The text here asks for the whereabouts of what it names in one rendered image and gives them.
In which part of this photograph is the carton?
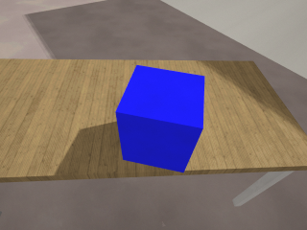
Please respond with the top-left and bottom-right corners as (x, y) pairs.
(115, 65), (205, 173)

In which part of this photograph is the table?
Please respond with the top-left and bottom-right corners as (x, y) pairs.
(0, 58), (307, 217)

